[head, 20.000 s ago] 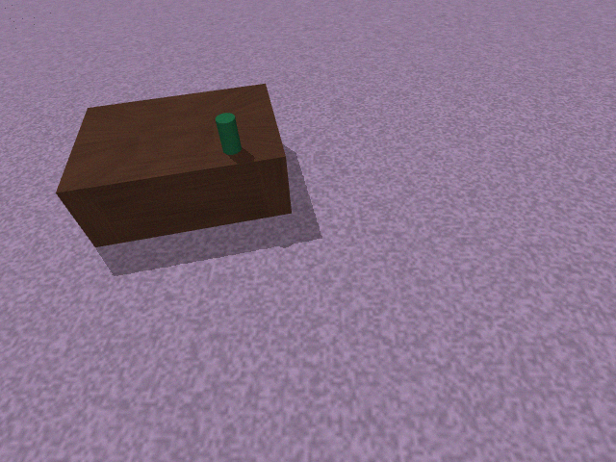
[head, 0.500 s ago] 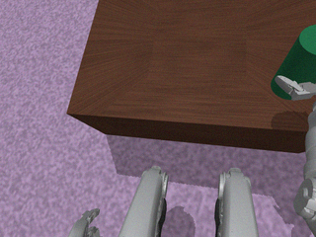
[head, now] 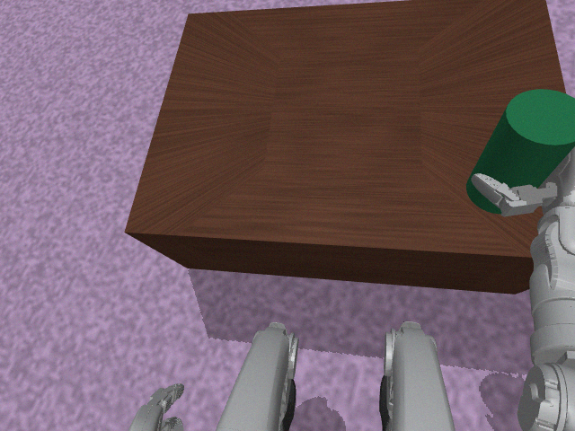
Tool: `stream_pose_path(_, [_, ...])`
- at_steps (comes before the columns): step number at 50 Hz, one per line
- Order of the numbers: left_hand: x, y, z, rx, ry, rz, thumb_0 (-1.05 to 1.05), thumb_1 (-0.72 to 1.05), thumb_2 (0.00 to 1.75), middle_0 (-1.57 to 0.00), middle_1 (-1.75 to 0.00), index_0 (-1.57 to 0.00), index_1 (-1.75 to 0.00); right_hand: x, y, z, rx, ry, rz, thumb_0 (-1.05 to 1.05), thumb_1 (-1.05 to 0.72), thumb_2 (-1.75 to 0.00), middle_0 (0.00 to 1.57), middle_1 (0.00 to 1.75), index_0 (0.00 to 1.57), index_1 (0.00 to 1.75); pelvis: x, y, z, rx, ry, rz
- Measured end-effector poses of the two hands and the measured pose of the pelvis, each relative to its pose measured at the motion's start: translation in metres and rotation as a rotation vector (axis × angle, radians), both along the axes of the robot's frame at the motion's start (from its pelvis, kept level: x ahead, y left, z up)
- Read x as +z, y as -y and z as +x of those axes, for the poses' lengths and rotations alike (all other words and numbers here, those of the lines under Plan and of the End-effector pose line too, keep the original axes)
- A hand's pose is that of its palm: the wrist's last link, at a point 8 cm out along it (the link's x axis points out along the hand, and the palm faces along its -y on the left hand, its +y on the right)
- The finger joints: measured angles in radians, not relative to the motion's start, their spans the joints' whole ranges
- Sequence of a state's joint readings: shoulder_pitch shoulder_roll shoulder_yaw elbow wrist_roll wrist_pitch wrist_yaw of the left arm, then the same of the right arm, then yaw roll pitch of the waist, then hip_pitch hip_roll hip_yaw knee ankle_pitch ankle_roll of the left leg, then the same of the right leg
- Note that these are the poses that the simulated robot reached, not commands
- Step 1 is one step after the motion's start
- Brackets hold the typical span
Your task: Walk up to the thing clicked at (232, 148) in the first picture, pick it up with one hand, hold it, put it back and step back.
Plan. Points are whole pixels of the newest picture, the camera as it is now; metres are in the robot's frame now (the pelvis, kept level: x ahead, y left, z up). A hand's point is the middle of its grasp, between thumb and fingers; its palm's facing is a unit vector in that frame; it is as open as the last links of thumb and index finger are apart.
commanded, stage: lift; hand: right
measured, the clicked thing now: (517, 158) +0.47 -0.24 +0.01
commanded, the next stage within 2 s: hold in 1.38 s
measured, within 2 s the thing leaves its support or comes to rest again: neither
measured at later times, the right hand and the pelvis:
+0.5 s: hand out of the picture +0.40 -0.23 +0.12, palm faces +0.26 +0.97 -0.04, open 10.7 cm; pelvis +0.02 +0.00 +0.10, yaw -3 degrees
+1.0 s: hand out of the picture +0.38 -0.20 +0.18, palm faces +0.24 +0.97 -0.02, open 10.7 cm; pelvis +0.04 +0.00 +0.15, yaw -4 degrees
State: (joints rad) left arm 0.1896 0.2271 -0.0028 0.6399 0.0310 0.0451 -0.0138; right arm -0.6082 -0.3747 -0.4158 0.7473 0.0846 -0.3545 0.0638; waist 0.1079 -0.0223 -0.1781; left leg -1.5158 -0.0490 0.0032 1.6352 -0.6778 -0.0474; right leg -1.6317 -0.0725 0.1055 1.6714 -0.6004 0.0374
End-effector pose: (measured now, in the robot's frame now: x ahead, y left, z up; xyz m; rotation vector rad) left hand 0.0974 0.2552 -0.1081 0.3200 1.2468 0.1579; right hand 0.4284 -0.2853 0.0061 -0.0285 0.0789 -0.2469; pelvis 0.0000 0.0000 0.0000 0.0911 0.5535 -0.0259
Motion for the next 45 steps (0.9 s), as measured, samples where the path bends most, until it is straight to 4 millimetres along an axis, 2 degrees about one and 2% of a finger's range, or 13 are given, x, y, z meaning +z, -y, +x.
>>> stream_pose_path(17, [0.082, 0.010, 0.034, -0.029, 0.137, -0.010, 0.00, 0.92, 0.89, -0.20, -0.30, -0.21, -0.30, 0.091, -0.006, -0.049, -0.016, 0.008, -0.005, -0.01, 0.40, -1.03, 0.69, 0.93, 0.67, 0.92, 0.076, 0.004, 0.013, -0.034, 0.140, -0.017])
stream_pose_path(23, [0.106, 0.013, 0.044, -0.040, 0.179, -0.019, 0.00, 0.91, 0.90, -0.20, -0.30, -0.20, -0.30, 0.113, -0.011, -0.061, -0.019, 0.002, 0.000, -0.01, 0.40, -1.03, 0.69, 0.93, 0.67, 0.92, 0.098, 0.004, 0.019, -0.043, 0.187, -0.028])
stream_pose_path(32, [0.131, 0.014, 0.051, -0.046, 0.209, -0.022, 0.00, 0.90, 0.90, -0.19, -0.30, -0.19, -0.30, 0.135, -0.021, -0.075, -0.004, 0.006, 0.012, -0.01, 0.40, -1.03, 0.69, 0.93, 0.68, 0.92, 0.121, 0.003, 0.025, -0.045, 0.246, -0.040])
stream_pose_path(45, [0.149, 0.020, 0.060, -0.044, 0.224, -0.054, 0.00, 0.91, 0.90, -0.19, -0.30, -0.19, -0.30, 0.168, -0.028, -0.081, -0.004, 0.027, 0.000, -0.01, 0.40, -1.03, 0.69, 0.93, 0.67, 0.92, 0.145, 0.002, 0.035, -0.042, 0.305, -0.059])
